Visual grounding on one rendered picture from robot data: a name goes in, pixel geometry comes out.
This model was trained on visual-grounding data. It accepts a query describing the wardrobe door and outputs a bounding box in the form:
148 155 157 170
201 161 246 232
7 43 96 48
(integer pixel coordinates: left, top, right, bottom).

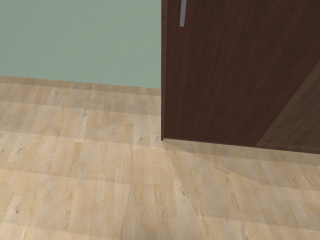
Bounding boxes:
258 60 320 148
164 0 320 146

